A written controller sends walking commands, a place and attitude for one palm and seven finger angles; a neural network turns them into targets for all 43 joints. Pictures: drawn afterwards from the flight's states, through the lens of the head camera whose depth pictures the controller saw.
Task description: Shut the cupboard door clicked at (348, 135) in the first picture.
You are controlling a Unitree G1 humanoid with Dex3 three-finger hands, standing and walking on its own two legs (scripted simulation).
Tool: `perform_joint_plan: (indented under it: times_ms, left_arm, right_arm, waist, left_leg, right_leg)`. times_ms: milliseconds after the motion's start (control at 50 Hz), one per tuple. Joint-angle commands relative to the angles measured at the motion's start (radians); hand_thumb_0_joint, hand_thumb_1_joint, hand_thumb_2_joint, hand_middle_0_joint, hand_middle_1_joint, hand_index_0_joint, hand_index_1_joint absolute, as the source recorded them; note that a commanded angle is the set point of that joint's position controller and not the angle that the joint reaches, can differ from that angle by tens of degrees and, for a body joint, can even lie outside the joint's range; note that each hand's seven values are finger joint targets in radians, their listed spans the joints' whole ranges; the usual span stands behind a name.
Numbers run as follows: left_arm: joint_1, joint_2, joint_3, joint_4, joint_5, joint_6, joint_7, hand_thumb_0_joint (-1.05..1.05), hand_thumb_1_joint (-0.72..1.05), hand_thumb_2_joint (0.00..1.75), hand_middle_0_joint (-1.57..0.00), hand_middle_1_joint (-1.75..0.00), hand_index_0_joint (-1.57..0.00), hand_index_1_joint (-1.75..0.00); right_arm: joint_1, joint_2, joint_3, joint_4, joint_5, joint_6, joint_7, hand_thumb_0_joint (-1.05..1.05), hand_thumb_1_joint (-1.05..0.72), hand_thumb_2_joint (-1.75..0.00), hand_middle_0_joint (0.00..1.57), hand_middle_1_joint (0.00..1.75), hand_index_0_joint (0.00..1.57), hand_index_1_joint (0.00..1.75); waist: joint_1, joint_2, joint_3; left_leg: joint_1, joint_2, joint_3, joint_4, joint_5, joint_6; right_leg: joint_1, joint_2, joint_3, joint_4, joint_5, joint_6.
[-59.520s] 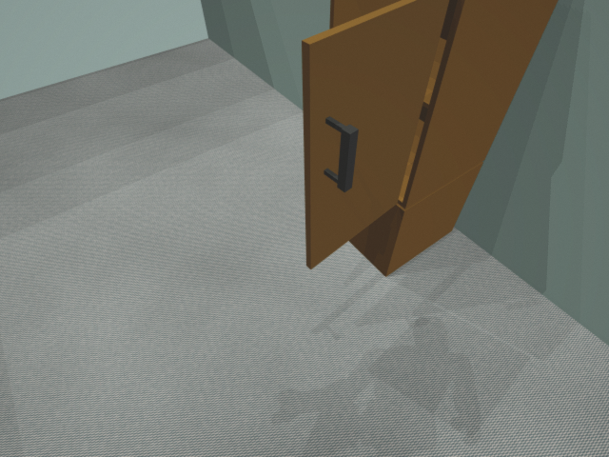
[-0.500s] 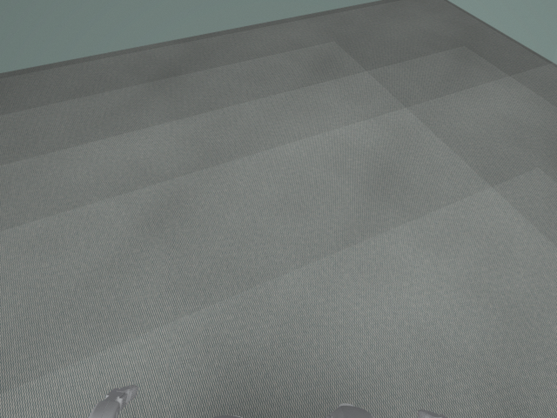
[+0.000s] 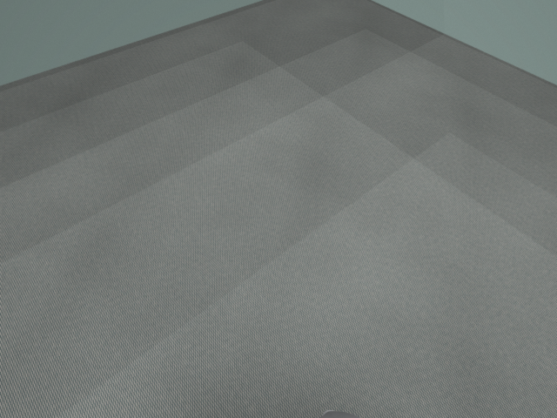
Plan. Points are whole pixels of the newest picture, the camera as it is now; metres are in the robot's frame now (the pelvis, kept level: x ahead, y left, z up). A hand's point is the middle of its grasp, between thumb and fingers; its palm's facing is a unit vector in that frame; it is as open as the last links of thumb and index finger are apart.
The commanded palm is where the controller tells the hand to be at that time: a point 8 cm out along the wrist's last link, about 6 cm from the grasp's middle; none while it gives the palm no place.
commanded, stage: turn to face it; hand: left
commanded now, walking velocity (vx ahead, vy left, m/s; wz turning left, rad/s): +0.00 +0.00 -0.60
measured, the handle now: out of the picture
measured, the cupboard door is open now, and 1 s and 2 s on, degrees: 35 35 35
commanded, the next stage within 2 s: none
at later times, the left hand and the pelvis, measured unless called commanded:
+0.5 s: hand (160, 415) +0.14 +0.20 -0.17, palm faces -0.22 -0.95 -0.21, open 7.4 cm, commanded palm none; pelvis +0.01 +0.02 -0.01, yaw -16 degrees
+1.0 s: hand (220, 371) +0.21 +0.11 -0.15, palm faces -0.55 -0.79 -0.27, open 7.4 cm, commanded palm none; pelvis +0.01 -0.01 +0.00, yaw -35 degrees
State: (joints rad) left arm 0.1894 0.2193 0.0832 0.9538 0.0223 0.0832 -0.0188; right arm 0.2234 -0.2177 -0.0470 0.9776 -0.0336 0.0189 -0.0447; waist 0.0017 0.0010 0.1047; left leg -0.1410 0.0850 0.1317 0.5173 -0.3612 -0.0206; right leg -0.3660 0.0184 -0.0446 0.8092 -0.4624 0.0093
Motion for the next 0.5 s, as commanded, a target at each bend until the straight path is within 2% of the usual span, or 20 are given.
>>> perform_joint_plan:
  times_ms: [0, 20, 40, 60, 80, 100, 120, 140, 160, 180, 240, 320, 340, 360, 380, 400, 420, 440, 460, 480]
  left_arm:
    - [0.055, 0.083, 0.017, -0.083, -0.003, -0.038, -0.008, 0.0, 0.9, 0.9, -0.2, -0.3, -0.2, -0.3]
    - [0.118, 0.117, 0.027, -0.067, 0.001, -0.046, -0.005, 0.0, 0.9, 0.9, -0.2, -0.3, -0.2, -0.3]
    - [0.16, 0.219, 0.044, -0.061, 0.012, -0.058, 0.008, 0.0, 0.9, 0.9, -0.2, -0.3, -0.2, -0.3]
    - [0.185, 0.258, 0.047, -0.056, -0.003, -0.061, 0.02, 0.0, 0.9, 0.9, -0.2, -0.3, -0.2, -0.3]
    - [0.161, 0.245, 0.05, -0.068, 0.001, -0.057, 0.033, 0.0, 0.9, 0.9, -0.2, -0.3, -0.2, -0.3]
    - [0.093, 0.227, 0.044, -0.085, 0.002, -0.053, 0.037, 0.0, 0.9, 0.9, -0.2, -0.3, -0.2, -0.3]
    - [0.033, 0.203, 0.035, -0.107, 0.003, -0.054, 0.038, 0.0, 0.9, 0.9, -0.2, -0.3, -0.2, -0.3]
    - [0.003, 0.195, 0.03, -0.125, 0.004, -0.057, 0.037, 0.0, 0.9, 0.9, -0.2, -0.3, -0.2, -0.3]
    - [-0.018, 0.195, 0.031, -0.131, 0.007, -0.059, 0.037, 0.0, 0.9, 0.9, -0.2, -0.3, -0.2, -0.3]
    - [-0.015, 0.199, 0.03, -0.139, 0.008, -0.059, 0.033, 0.0, 0.9, 0.9, -0.2, -0.3, -0.2, -0.3]
    - [0.008, 0.208, 0.032, -0.142, 0.009, -0.058, 0.025, 0.0, 0.9, 0.9, -0.2, -0.3, -0.2, -0.3]
    - [0.022, 0.222, 0.042, -0.148, 0.011, -0.054, 0.023, 0.0, 0.9, 0.9, -0.2, -0.3, -0.2, -0.3]
    - [0.012, 0.224, 0.045, -0.153, 0.011, -0.052, 0.022, 0.0, 0.9, 0.9, -0.2, -0.3, -0.2, -0.3]
    - [-0.001, 0.219, 0.044, -0.152, 0.01, -0.05, 0.022, 0.0, 0.9, 0.9, -0.2, -0.3, -0.2, -0.3]
    - [-0.017, 0.215, 0.044, -0.161, 0.004, -0.045, 0.021, 0.0, 0.9, 0.9, -0.2, -0.3, -0.2, -0.3]
    - [-0.034, 0.189, 0.037, -0.168, -0.002, -0.042, 0.02, 0.0, 0.9, 0.9, -0.2, -0.3, -0.2, -0.3]
    - [-0.017, 0.133, 0.025, -0.186, -0.012, -0.038, 0.012, 0.0, 0.9, 0.9, -0.2, -0.3, -0.2, -0.3]
    - [-0.032, 0.114, 0.019, -0.213, -0.011, -0.042, 0.002, 0.0, 0.9, 0.9, -0.2, -0.3, -0.2, -0.3]
    - [-0.049, 0.148, 0.022, -0.213, 0.002, -0.041, 0.0, 0.0, 0.9, 0.9, -0.2, -0.3, -0.2, -0.3]
    - [-0.048, 0.148, 0.034, -0.192, 0.01, -0.037, -0.007, 0.0, 0.9, 0.9, -0.2, -0.3, -0.2, -0.3]
  right_arm:
    - [-0.02, -0.205, -0.047, -0.073, 0.011, -0.01, -0.004, 0.0, -0.9, -0.9, 0.2, 0.3, 0.2, 0.3]
    - [-0.028, -0.199, -0.05, -0.084, 0.018, -0.01, 0.001, 0.0, -0.9, -0.9, 0.2, 0.3, 0.2, 0.3]
    - [-0.023, -0.137, -0.043, -0.114, 0.029, -0.008, 0.008, 0.0, -0.9, -0.9, 0.2, 0.3, 0.2, 0.3]
    - [-0.061, -0.117, -0.031, -0.148, 0.029, 0.006, 0.008, 0.0, -0.9, -0.9, 0.2, 0.3, 0.2, 0.3]
    - [-0.106, -0.114, -0.03, -0.151, 0.025, 0.016, 0.001, 0.0, -0.9, -0.9, 0.2, 0.3, 0.2, 0.3]
    - [-0.12, -0.12, -0.031, -0.153, 0.025, 0.015, 0.001, 0.0, -0.9, -0.9, 0.2, 0.3, 0.2, 0.3]
    - [-0.101, -0.125, -0.03, -0.143, 0.022, 0.015, 0.007, 0.0, -0.9, -0.9, 0.2, 0.3, 0.2, 0.3]
    - [-0.086, -0.117, -0.029, -0.136, 0.02, 0.015, 0.013, 0.0, -0.9, -0.9, 0.2, 0.3, 0.2, 0.3]
    - [-0.063, -0.104, -0.026, -0.128, 0.02, 0.015, 0.018, 0.0, -0.9, -0.9, 0.2, 0.3, 0.2, 0.3]
    - [-0.057, -0.096, -0.026, -0.129, 0.018, 0.019, 0.022, 0.0, -0.9, -0.9, 0.2, 0.3, 0.2, 0.3]
    - [-0.083, -0.099, -0.026, -0.151, 0.018, 0.019, 0.026, 0.0, -0.9, -0.9, 0.2, 0.3, 0.2, 0.3]
    - [-0.097, -0.096, -0.023, -0.177, 0.027, 0.005, 0.022, 0.0, -0.9, -0.9, 0.2, 0.3, 0.2, 0.3]
    - [-0.078, -0.096, -0.023, -0.174, 0.03, 0.002, 0.019, 0.0, -0.9, -0.9, 0.2, 0.3, 0.2, 0.3]
    - [-0.052, -0.094, -0.022, -0.167, 0.032, -0.003, 0.017, 0.0, -0.9, -0.9, 0.2, 0.3, 0.2, 0.3]
    - [-0.014, -0.098, -0.021, -0.158, 0.031, -0.007, 0.013, 0.0, -0.9, -0.9, 0.2, 0.3, 0.2, 0.3]
    - [0.032, -0.123, -0.023, -0.145, 0.03, -0.018, 0.008, 0.0, -0.9, -0.9, 0.2, 0.3, 0.2, 0.3]
    - [0.048, -0.205, -0.035, -0.147, 0.017, -0.028, 0.003, 0.0, -0.9, -0.9, 0.2, 0.3, 0.2, 0.3]
    - [0.068, -0.275, -0.045, -0.165, 0.007, -0.027, -0.001, 0.0, -0.9, -0.9, 0.2, 0.3, 0.2, 0.3]
    - [0.051, -0.263, -0.039, -0.172, 0.004, -0.028, 0.002, 0.0, -0.9, -0.9, 0.2, 0.3, 0.2, 0.3]
    - [0.011, -0.232, -0.033, -0.175, -0.002, -0.032, -0.001, 0.0, -0.9, -0.9, 0.2, 0.3, 0.2, 0.3]
  waist:
    - [0.033, 0.156, -0.114]
    - [0.062, 0.079, -0.139]
    - [0.074, -0.188, -0.163]
    - [0.09, -0.232, -0.145]
    - [0.088, -0.202, -0.129]
    - [0.063, -0.193, -0.089]
    - [0.031, -0.14, -0.1]
    - [0.014, -0.097, -0.122]
    - [0.001, -0.088, -0.154]
    - [0.002, -0.099, -0.15]
    - [0.016, -0.133, -0.116]
    - [0.025, -0.163, -0.139]
    - [0.015, -0.168, -0.142]
    - [0.001, -0.159, -0.152]
    - [-0.018, -0.153, -0.149]
    - [-0.044, -0.104, -0.16]
    - [-0.045, 0.129, -0.162]
    - [-0.051, 0.296, -0.148]
    - [-0.049, 0.193, -0.132]
    - [-0.021, 0.164, -0.123]
  left_leg:
    - [0.017, 0.212, -0.056, 0.051, 0.641, 0.092]
    - [-0.062, 0.165, -0.013, 0.183, 0.527, 0.051]
    - [-0.282, 0.032, 0.06, 0.414, 0.119, -0.016]
    - [-0.377, -0.034, -0.037, 0.578, -0.282, -0.038]
    - [-0.43, -0.011, -0.147, 0.664, -0.265, -0.031]
    - [-0.468, 0.004, -0.177, 0.699, -0.203, -0.032]
    - [-0.448, 0.014, -0.182, 0.694, -0.136, -0.039]
    - [-0.405, 0.009, -0.17, 0.666, -0.098, -0.044]
    - [-0.368, 0.005, -0.157, 0.618, -0.074, -0.045]
    - [-0.346, -0.007, -0.14, 0.581, -0.051, -0.049]
    - [-0.344, -0.031, -0.132, 0.481, -0.034, -0.051]
    - [-0.279, -0.056, -0.129, 0.286, -0.066, -0.045]
    - [-0.245, -0.063, -0.127, 0.23, -0.056, -0.042]
    - [-0.191, -0.068, -0.129, 0.138, -0.021, -0.039]
    - [-0.099, -0.077, -0.119, 0.037, 0.056, -0.035]
    - [0.036, -0.04, -0.143, -0.1, 0.113, -0.024]
    - [0.134, 0.155, -0.352, -0.222, 0.087, 0.046]
    - [0.093, 0.384, -0.552, -0.284, 0.185, 0.163]
    - [0.002, 0.419, -0.556, -0.273, 0.2, 0.216]
    - [-0.025, 0.356, -0.475, -0.249, 0.305, 0.203]
  right_leg:
    - [0.149, -0.005, -0.055, -0.245, 0.226, -0.014]
    - [0.267, -0.034, -0.014, -0.355, 0.394, -0.032]
    - [0.411, -0.261, 0.297, -0.444, 0.688, -0.123]
    - [0.353, -0.413, 0.463, -0.477, 0.849, -0.242]
    - [0.307, -0.387, 0.508, -0.486, 0.738, -0.273]
    - [0.263, -0.36, 0.488, -0.491, 0.616, -0.272]
    - [0.236, -0.322, 0.426, -0.485, 0.554, -0.253]
    - [0.201, -0.291, 0.379, -0.479, 0.525, -0.232]
    - [0.198, -0.264, 0.342, -0.467, 0.504, -0.213]
    - [0.168, -0.24, 0.318, -0.475, 0.464, -0.199]
    - [0.148, -0.221, 0.353, -0.492, 0.388, -0.194]
    - [0.164, -0.218, 0.416, -0.453, 0.452, -0.2]
    - [0.151, -0.213, 0.428, -0.441, 0.46, -0.193]
    - [0.129, -0.199, 0.434, -0.41, 0.478, -0.174]
    - [0.066, -0.175, 0.425, -0.389, 0.435, -0.143]
    - [-0.04, -0.128, 0.394, -0.335, 0.359, -0.098]
    - [-0.191, 0.006, 0.275, -0.181, 0.148, -0.039]
    - [-0.247, 0.056, 0.095, 0.074, -0.146, 0.013]
    - [-0.218, 0.001, 0.118, 0.234, -0.139, 0.017]
    - [-0.218, -0.008, 0.109, 0.332, -0.091, 0.033]
